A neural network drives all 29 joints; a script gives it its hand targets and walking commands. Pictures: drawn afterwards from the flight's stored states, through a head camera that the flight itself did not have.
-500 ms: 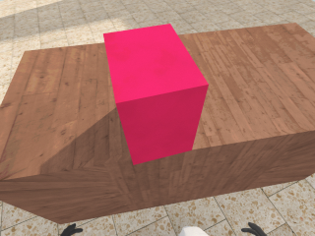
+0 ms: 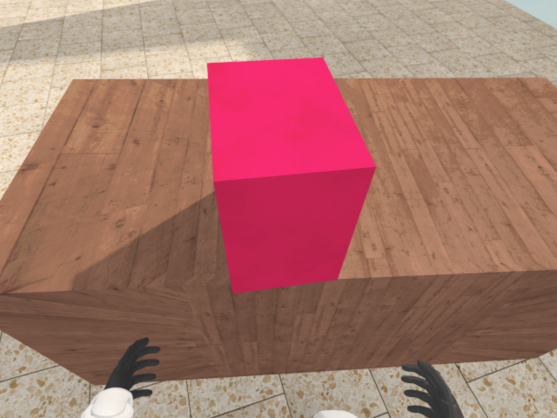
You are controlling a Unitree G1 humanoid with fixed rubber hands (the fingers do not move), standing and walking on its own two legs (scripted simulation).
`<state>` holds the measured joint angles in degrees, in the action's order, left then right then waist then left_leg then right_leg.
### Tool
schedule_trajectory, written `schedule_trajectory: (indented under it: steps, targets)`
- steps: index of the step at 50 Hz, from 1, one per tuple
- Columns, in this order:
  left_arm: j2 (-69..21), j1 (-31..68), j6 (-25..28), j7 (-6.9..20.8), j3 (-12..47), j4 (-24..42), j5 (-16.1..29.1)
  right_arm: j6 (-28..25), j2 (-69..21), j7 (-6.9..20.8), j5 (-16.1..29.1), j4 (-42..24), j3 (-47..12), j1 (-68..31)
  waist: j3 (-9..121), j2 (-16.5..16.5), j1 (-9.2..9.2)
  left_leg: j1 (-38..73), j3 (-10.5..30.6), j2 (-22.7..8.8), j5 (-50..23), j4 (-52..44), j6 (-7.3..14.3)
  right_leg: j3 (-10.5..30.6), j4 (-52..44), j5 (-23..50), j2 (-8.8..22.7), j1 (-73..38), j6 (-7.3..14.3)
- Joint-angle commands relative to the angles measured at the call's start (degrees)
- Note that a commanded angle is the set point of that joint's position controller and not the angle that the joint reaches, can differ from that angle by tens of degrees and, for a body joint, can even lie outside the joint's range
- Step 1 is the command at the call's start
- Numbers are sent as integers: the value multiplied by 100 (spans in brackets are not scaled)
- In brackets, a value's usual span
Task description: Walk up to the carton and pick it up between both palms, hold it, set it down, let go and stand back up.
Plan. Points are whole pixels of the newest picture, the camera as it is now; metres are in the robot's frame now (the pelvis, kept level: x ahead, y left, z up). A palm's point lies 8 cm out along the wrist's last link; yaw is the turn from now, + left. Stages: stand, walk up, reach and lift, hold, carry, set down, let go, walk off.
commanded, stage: reach and lift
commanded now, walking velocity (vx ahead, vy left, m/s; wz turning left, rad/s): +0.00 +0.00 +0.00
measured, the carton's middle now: (276, 178) +0.48 +0.00 +0.05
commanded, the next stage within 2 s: none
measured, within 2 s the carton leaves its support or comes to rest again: neither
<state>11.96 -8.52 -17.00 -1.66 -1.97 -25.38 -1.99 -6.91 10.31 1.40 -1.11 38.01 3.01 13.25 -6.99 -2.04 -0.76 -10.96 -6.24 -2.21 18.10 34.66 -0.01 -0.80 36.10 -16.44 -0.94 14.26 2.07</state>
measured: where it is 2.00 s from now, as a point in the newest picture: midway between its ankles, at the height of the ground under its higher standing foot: outside the picture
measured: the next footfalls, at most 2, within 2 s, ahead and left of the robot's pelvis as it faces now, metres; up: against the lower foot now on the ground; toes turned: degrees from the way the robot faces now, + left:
none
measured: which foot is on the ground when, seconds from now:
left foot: down 0.00-1.00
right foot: down 0.00-1.00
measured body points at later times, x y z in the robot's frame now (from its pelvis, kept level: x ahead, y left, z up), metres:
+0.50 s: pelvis +0.02 -0.02 +0.02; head +0.02 -0.01 +0.47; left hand +0.19 +0.22 -0.05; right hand +0.17 -0.21 -0.05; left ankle +0.01 +0.12 -0.73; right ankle +0.04 -0.09 -0.73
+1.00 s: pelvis +0.06 +0.01 +0.02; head +0.03 +0.02 +0.47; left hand +0.21 +0.21 -0.01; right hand +0.22 -0.19 -0.02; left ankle +0.01 +0.12 -0.73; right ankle +0.04 -0.09 -0.73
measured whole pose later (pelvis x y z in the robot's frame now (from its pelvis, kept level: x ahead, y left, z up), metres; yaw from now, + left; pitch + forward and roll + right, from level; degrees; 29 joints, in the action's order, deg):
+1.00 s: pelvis +0.06 +0.01 +0.02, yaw +2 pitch -5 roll -1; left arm 8.3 -22.9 12.1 -6.4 5.0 -16.1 2.1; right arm -20.5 8.1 2.9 9.5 28.1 -0.8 21.5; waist -1.1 -0.8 1.6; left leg -0.7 -4.4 -1.5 15.5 21.0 -0.1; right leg -2.5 19.9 -13.3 -1.1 1.9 1.5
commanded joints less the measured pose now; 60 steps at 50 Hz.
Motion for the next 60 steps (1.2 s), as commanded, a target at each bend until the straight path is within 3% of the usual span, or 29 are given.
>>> schedule_trajectory:
  steps: [1, 3, 4, 9, 13, 16, 19, 22, 25, 30, 37, 41, 48, 52, 56, 60]
  targets:
    - [870, 721, 429, -76, -198, 854, 38, -163, 398, -52, 124, -951, 142, -131, 434, 577, 83, -727, 47, -41, 194, -1290, 131, 353, -1018, 146, 51, -854, -18]
    - [917, 681, 680, -69, -248, 1018, 64, -200, 315, -64, 158, -1167, 87, -13, 595, 589, 66, -1121, -21, -60, 148, -1412, 225, 429, -932, 361, 60, -1440, -59]
    - [1012, 628, 795, -36, -313, 995, 148, -230, 248, -97, 117, -1307, 80, 44, 599, 298, 6, -1039, -103, 37, -67, -1352, 234, 550, -1067, 366, 155, -1368, -74]
    - [1120, 409, 1101, -1, -202, 1084, 450, -365, -52, -211, 104, -1737, -6, 318, 639, -172, -25, 197, 68, 241, -471, -1224, 129, 683, -1722, 180, 440, -381, -183]
    - [1157, 163, 1297, 67, -233, 979, 535, -412, -49, -279, 90, -1857, -18, 396, 690, -231, 46, 449, 78, 283, -694, -1397, 133, 596, -1890, 450, 422, -453, -197]
    - [1089, 153, 1495, 3, -207, 1075, 536, -498, -77, -232, 150, -1892, -33, 302, 679, 91, 160, 237, 73, 203, -660, -1599, 117, 454, -1825, 311, 274, -667, -130]
    - [1069, 70, 1662, 10, -249, 950, 510, -544, -119, -234, 213, -2017, -128, 292, 593, -103, 206, 215, 34, 245, -717, -1671, 126, 546, -1943, 346, 362, -829, -182]
    - [864, 84, 1820, -53, -94, 1110, 538, -627, -111, -195, 343, -1962, -110, 312, 671, 158, 211, 362, 85, 203, -707, -1806, 68, 432, -1962, 351, 289, -815, -101]
    - [835, 43, 2017, -125, -68, 1183, 549, -717, -103, -155, 364, -2054, -112, 261, 632, 71, 207, 345, 100, 205, -810, -1826, 81, 455, -2000, 453, 306, -822, -98]
    - [583, -357, 2324, -197, 119, 1399, 500, -890, 14, -82, 562, -1878, -138, 503, 758, 309, 175, 654, 223, 212, -1488, -1804, -71, 365, -1947, 1346, 246, -1059, -29]
    - [259, -753, 2820, -382, 336, 1785, 356, -1277, 181, 56, 893, -1788, -161, 585, 805, 653, 220, 1034, 376, 188, -2450, -1617, -274, 244, -1965, 1783, 94, -957, 120]
    - [172, -915, 3022, -424, 401, 1862, 343, -1441, 322, 78, 940, -1863, -111, 557, 681, 367, 189, 948, 429, 185, -2583, -1588, -260, 261, -1975, 1915, 55, -1027, 130]
    - [-138, -991, 3330, -532, 678, 2053, 442, -1756, 524, 173, 1145, -2154, -101, 355, 727, 161, 267, 923, 519, 131, -2845, -1505, -307, 184, -1934, 1864, -72, -983, 192]
    - [-214, -881, 3440, -622, 758, 2065, 453, -1758, 556, 204, 1254, -2161, -153, 254, 582, 206, 259, 805, 531, 139, -2671, -1505, -312, 240, -1918, 1685, -40, -966, 221]
    - [-275, -782, 3472, -667, 751, 2325, 441, -1813, 613, 176, 1432, -2245, -220, 94, 821, 203, 287, 795, 546, 160, -2953, -1467, -331, 273, -1830, 2094, -41, -1180, 197]
    - [-302, -295, 3246, -713, 707, 2240, 414, -1614, 661, 170, 1494, -2133, -217, -338, 661, 223, 277, 615, 492, 171, -2265, -1603, -260, 335, -1882, 1594, 19, -1097, 200]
